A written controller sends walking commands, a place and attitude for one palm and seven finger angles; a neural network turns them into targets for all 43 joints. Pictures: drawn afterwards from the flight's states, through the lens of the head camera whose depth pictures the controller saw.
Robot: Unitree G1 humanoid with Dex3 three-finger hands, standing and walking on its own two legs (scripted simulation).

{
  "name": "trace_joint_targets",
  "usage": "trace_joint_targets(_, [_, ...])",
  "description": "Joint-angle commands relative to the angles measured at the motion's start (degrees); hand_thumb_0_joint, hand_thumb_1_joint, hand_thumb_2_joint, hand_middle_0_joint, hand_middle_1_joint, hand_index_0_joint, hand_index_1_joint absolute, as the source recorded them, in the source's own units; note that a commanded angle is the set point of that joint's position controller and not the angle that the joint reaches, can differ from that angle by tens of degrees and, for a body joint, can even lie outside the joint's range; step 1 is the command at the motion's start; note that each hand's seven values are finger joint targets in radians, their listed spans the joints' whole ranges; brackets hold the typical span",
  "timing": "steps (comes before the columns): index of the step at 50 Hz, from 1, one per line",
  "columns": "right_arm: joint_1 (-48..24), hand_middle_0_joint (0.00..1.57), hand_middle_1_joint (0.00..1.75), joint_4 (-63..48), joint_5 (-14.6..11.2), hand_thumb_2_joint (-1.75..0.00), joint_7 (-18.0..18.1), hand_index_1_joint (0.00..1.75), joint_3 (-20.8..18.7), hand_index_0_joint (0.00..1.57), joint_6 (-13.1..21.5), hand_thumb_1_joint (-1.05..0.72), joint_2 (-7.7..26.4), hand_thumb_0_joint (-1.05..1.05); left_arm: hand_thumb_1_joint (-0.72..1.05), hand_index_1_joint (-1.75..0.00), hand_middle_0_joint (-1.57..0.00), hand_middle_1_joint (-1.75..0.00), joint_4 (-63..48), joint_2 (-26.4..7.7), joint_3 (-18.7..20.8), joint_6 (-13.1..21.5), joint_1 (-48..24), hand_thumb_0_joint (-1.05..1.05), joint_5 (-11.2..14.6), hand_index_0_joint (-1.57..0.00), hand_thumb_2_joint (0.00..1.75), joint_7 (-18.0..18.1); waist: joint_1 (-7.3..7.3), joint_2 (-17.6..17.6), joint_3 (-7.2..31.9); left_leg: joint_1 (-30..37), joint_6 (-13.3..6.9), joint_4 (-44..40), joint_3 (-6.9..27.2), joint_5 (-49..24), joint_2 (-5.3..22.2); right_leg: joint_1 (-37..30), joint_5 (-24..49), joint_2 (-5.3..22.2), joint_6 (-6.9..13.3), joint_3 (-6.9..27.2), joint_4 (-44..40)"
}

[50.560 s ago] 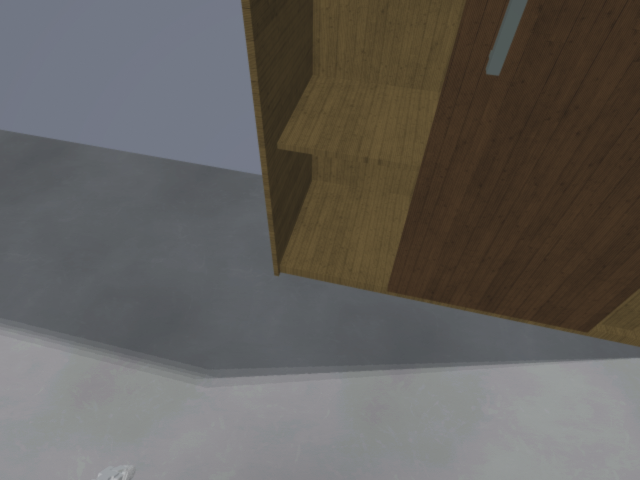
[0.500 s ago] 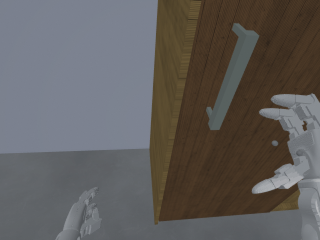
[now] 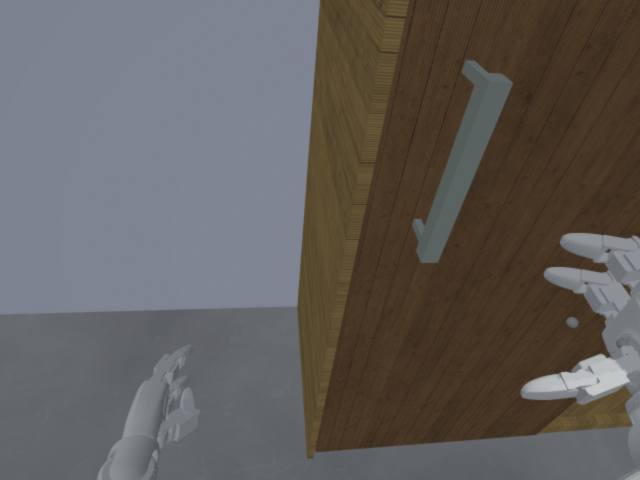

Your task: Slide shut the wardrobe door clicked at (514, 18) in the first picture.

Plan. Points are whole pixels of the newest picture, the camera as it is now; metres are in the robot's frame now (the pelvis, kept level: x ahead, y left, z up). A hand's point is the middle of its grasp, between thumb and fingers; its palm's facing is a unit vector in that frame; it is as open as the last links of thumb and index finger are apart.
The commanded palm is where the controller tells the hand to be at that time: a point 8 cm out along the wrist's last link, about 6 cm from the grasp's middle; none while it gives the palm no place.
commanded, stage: draw the hand back to the body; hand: right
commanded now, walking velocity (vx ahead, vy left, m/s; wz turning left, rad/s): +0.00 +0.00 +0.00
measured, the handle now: (448, 171) +0.38 -0.14 +0.25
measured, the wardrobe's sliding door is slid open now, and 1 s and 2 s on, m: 0.00 0.00 0.00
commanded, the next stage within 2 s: step back with the hand held close in 1.00 s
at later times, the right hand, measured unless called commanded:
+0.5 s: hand (594, 339) +0.22 -0.27 +0.17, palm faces +0.43 +0.83 -0.36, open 10.0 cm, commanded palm +0.16 -0.31 +0.18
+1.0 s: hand (604, 353) +0.20 -0.28 +0.16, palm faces +0.47 +0.81 -0.35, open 7.5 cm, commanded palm +0.15 -0.31 +0.17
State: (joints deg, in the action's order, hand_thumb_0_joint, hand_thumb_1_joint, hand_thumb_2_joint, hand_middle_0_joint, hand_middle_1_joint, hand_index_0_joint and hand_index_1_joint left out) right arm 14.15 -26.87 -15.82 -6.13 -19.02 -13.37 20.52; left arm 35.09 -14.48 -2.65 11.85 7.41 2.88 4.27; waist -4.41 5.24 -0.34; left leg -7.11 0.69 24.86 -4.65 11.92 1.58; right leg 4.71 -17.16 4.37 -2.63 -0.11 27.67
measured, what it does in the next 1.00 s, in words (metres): stands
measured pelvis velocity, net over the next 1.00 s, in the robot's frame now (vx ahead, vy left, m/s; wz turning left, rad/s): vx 0.01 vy -0.02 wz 0.03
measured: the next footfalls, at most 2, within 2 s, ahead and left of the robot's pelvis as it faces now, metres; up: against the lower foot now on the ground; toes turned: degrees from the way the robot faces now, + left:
none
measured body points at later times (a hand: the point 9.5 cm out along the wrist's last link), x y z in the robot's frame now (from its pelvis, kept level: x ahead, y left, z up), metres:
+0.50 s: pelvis +0.01 -0.02 +0.00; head -0.01 +0.00 +0.45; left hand +0.16 +0.22 -0.09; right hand +0.19 -0.31 +0.19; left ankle +0.02 +0.13 -0.74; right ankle -0.02 -0.15 -0.74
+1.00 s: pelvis +0.01 -0.02 +0.00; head -0.01 +0.00 +0.45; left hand +0.19 +0.21 -0.08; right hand +0.17 -0.32 +0.18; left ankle +0.02 +0.13 -0.74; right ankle -0.02 -0.15 -0.74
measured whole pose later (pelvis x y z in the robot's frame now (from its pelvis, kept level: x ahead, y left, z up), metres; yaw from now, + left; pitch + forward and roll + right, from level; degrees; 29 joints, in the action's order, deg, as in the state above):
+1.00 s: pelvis +0.01 -0.02 +0.00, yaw +2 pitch -6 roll +1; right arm 25.3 -21.8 -3.9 9.0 -18.5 5.5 18.4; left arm 38.9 -11.7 0.3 8.8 10.2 -0.4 4.5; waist -4.1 3.7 -3.2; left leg -5.4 1.9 21.5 -2.4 10.1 2.3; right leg 2.2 -16.3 3.4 -1.4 -2.5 24.5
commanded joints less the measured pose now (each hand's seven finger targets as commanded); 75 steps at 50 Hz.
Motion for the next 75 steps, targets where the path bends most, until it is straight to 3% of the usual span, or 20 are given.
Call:
trace_joint_targets(1, [-2.0, 0.24, 0.94, -12.4, 7.8, -0.37, 11.8, 0.94, -4.3, 0.24, 15.2, 0.19, 8.0, 0.0, 0.9, -0.3, -0.2, -0.3, -7.7, -4.3, 3.6, 2.8, -5.7, 0.0, -2.4, -0.2, 0.9, -0.1, 0.42, -4.2, 2.3, 3.4, -0.3, -6.3, 1.6, -2.2, -1.5, 5.4, 7.1, -3.6, 2.1, -4.3, -5.6])
trace_joint_targets(8, [-1.9, 0.23, 0.79, -10.0, 11.9, -0.5, 15.9, 0.79, -2.9, 0.23, 21.8, -0.07, 8.1, 0.0, 0.9, -0.3, -0.2, -0.3, -5.4, -4.4, 5.0, 2.2, -5.4, 0.0, -3.3, -0.2, 0.9, 0.5, 0.83, -0.9, 3.3, 4.6, -0.7, -6.9, 1.8, -1.3, -1.2, 3.1, 6.9, -3.4, 2.6, -4.4, -6.9])
trace_joint_targets(11, [-0.1, 0.22, 0.73, -9.2, 12.3, -0.55, 16.3, 0.73, -3.9, 0.22, 23.0, -0.17, 8.8, 0.0, 0.9, -0.3, -0.2, -0.3, -4.8, -4.5, 5.3, 1.9, -5.5, 0.0, -3.5, -0.2, 0.9, 0.8, 0.44, -2.8, 4.3, 6.0, -0.7, -6.0, 1.6, -4.1, -1.5, 2.7, 9.6, -3.2, 2.7, -4.2, -7.2])
trace_joint_targets(23, [6.4, 0.21, 0.47, -5.9, 12.4, -0.76, 15.6, 0.47, -5.4, 0.21, 24.2, -0.61, 8.1, 0.0, 0.9, -0.3, -0.2, -0.3, -5.1, -4.7, 5.8, 0.8, -3.9, 0.0, -3.1, -0.2, 0.9, 0.7, 0.41, -1.9, 0.3, 5.9, -1.0, -5.0, 1.5, -6.5, -2.0, 4.5, 13.0, -2.2, 1.9, -3.9, -8.6])
trace_joint_targets(31, [7.1, 0.2, 0.3, -7.0, 12.3, -0.9, 15.6, 0.3, -6.2, 0.2, 23.7, -0.9, 8.7, 0.0, 0.9, -0.3, -0.2, -0.3, -5.4, -4.7, 5.9, 0.5, -3.3, 0.0, -3.1, -0.2, 0.9, 0.6, 0.48, 0.0, 1.5, 6.3, -1.0, -4.5, 1.6, -8.9, -2.2, 3.8, 16.4, -2.2, 1.5, -3.8, -8.2])
trace_joint_targets(38, [5.6, 0.2, 0.3, -6.6, 12.4, -0.9, 15.8, 0.3, -5.4, 0.2, 22.9, -0.9, 8.1, 0.0, 0.9, -0.3, -0.2, -0.3, -5.3, -4.6, 5.6, 0.3, -3.5, 0.0, -3.3, -0.2, 0.9, 1.0, 0.87, -2.1, 1.3, 6.1, -1.0, -5.2, 1.5, -8.4, -2.1, 3.4, 14.7, -2.4, 1.9, -3.7, -8.0])
trace_joint_targets(42, [4.6, 0.2, 0.3, -8.5, 12.5, -0.9, 15.9, 0.3, -6.2, 0.2, 22.9, -0.9, 9.3, 0.0, 0.9, -0.3, -0.2, -0.3, -5.1, -4.5, 5.5, 0.2, -3.8, 0.0, -3.3, -0.2, 0.9, 1.0, 0.57, 1.1, 2.6, 7.4, -1.2, -5.0, 1.6, -9.5, -2.1, 3.1, 16.1, -2.7, 1.6, -3.6, -7.9])
trace_joint_targets(45, [6.6, 0.2, 0.3, -6.7, 12.2, -0.9, 15.8, 0.3, -5.7, 0.2, 22.6, -0.9, 8.2, 0.0, 0.9, -0.3, -0.2, -0.3, -5.2, -4.3, 5.4, 0.0, -3.8, 0.0, -3.4, -0.2, 0.9, 0.9, 0.5, -2.0, 2.0, 7.0, -1.1, -5.1, 1.4, -9.5, -2.0, 3.3, 16.0, -2.4, 1.7, -3.6, -7.9])
trace_joint_targets(50, [6.6, 0.2, 0.3, -5.8, 12.0, -0.9, 15.7, 0.3, -6.0, 0.2, 22.4, -0.9, 8.5, 0.0, 0.9, -0.3, -0.2, -0.3, -5.2, -4.2, 5.5, -0.5, -4.2, 0.0, -3.2, -0.2, 0.9, 1.1, 0.5, -2.6, 1.3, 6.4, -0.9, -5.7, 1.6, -7.9, -2.0, 3.3, 13.6, -2.5, 2.0, -3.8, -7.9])
trace_joint_targets(53, [6.0, 0.2, 0.3, -7.1, 12.3, -0.9, 15.9, 0.3, -6.1, 0.2, 22.7, -0.9, 8.7, 0.0, 0.9, -0.3, -0.2, -0.3, -5.3, -4.1, 5.5, -0.2, -4.4, 0.0, -3.2, -0.2, 0.9, 1.1, 0.42, -0.2, 1.8, 6.7, -1.1, -5.6, 1.7, -7.7, -1.8, 3.0, 13.4, -2.6, 1.9, -3.9, -7.8])
trace_joint_targets(55, [7.0, 0.2, 0.3, -6.2, 12.2, -0.9, 15.9, 0.3, -6.3, 0.2, 22.9, -0.9, 8.7, 0.0, 0.9, -0.3, -0.2, -0.3, -5.1, -4.1, 5.5, 0.0, -4.3, 0.0, -3.3, -0.2, 0.9, 1.1, 0.31, -2.2, 1.8, 6.9, -1.0, -5.6, 1.6, -8.1, -1.9, 3.2, 13.7, -2.6, 2.1, -3.9, -7.9])
trace_joint_targets(56, [3.3, 0.2, 0.3, -7.1, 12.2, -0.9, 15.9, 0.3, -6.2, 0.2, 23.0, -0.9, 9.3, 0.0, 0.9, -0.3, -0.2, -0.3, -5.1, -4.3, 5.6, -0.1, -4.6, 0.0, -3.2, -0.2, 0.9, 1.2, 0.58, -2.4, 2.1, 6.5, -0.9, -5.7, 1.7, -7.5, -1.9, 3.0, 13.0, -2.7, 2.2, -4.0, -7.8])
trace_joint_targets(57, [-7.1, 0.2, 0.3, -10.5, 12.2, -0.9, 16.3, 0.3, -15.1, 0.2, 25.8, -0.9, 18.4, 0.0, 0.9, -0.3, -0.2, -0.3, -7.9, -4.6, 4.0, -1.5, -3.2, 0.0, -2.3, -0.2, 0.9, 0.7, 2.79, 1.7, -3.7, 0.6, -0.6, -7.8, 6.2, -8.6, -0.2, 7.3, 4.5, -2.1, 2.5, -5.4, -6.8])
trace_joint_targets(58, [4.2, 0.2, 0.3, -3.8, 12.2, -0.9, 15.4, 0.3, -9.9, 0.2, 25.8, -0.9, 11.1, 0.0, 0.9, -0.3, -0.2, -0.3, -6.3, -4.2, 4.5, -2.5, -2.8, 0.0, -2.9, -0.2, 0.9, 0.8, 3.22, -5.3, -2.7, -3.4, -0.7, -8.2, 6.7, -10.5, 1.8, 8.4, 3.2, -1.8, 2.9, -5.2, -4.1])
trace_joint_targets(59, [8.4, 0.2, 0.3, -2.2, 12.7, -0.9, 14.9, 0.3, -8.2, 0.2, 25.7, -0.9, 8.9, 0.0, 0.9, -0.3, -0.2, -0.3, -7.0, -4.4, 4.8, -3.2, -2.2, 0.0, -2.8, -0.2, 0.9, 0.4, 3.33, -8.8, 1.1, -4.0, -1.0, -7.8, 8.3, -11.9, 3.0, 6.7, 4.1, -2.1, 3.1, -5.4, -1.9])
trace_joint_targets(60, [9.3, 0.2, 0.3, -2.9, 12.9, -0.9, 14.8, 0.3, -7.5, 0.2, 25.9, -0.9, 8.5, 0.0, 0.9, -0.3, -0.2, -0.3, -7.4, -4.5, 4.9, -3.7, -2.2, 0.0, -2.8, -0.2, 0.9, 0.2, 3.51, -8.9, 4.1, -3.9, -1.3, -7.0, 9.3, -13.9, 4.2, 6.1, 5.2, -2.2, 3.2, -5.7, -0.2])
trace_joint_targets(63, [10.9, 0.2, 0.3, -4.9, 13.2, -0.9, 15.5, 0.3, -8.6, 0.2, 26.4, -0.9, 10.1, 0.0, 0.9, -0.3, -0.2, -0.3, -8.7, -5.1, 5.4, -4.6, -2.0, 0.0, -2.6, -0.2, 0.9, 0.5, 3.47, -7.1, 9.7, -2.6, -1.5, -2.6, 8.8, -20.4, 5.1, 6.0, 10.3, -1.5, 3.1, -5.2, 0.8])
trace_joint_targets(68, [14.0, 0.2, 0.3, -8.8, 13.2, -0.9, 16.6, 0.3, -11.3, 0.2, 26.2, -0.9, 12.3, 0.0, 0.9, -0.3, -0.2, -0.3, -10.9, -5.2, 5.6, -6.2, -2.6, 0.0, -2.4, -0.2, 0.9, 1.3, 3.14, -4.2, 11.7, -3.3, -0.2, 3.7, 5.9, -22.5, 3.4, 7.8, 19.7, 0.5, 3.3, -4.0, 0.3])
trace_joint_targets(72, [15.2, 0.2, 0.3, -11.2, 13.0, -0.9, 17.2, 0.3, -13.2, 0.2, 26.7, -0.9, 13.2, 0.0, 0.9, -0.3, -0.2, -0.3, -11.8, -5.7, 5.6, -6.2, -2.5, 0.0, -2.5, -0.2, 0.9, 1.8, 2.72, 1.4, 10.8, -2.5, 1.1, 9.1, 3.9, -14.9, 0.5, 13.3, 21.2, 3.5, 4.3, -1.0, -2.7])
trace_joint_targets(75, [14.5, 0.2, 0.3, -10.4, 13.4, -0.9, 17.2, 0.3, -11.6, 0.2, 27.3, -0.9, 10.8, 0.0, 0.9, -0.3, -0.2, -0.3, -11.8, -5.9, 5.4, -5.3, -1.6, 0.0, -2.7, -0.2, 0.9, 1.6, 3.05, 4.8, 7.3, -2.7, 1.6, 14.1, 3.8, -5.8, -0.7, 20.4, 14.5, 6.1, 5.7, 0.3, -5.6])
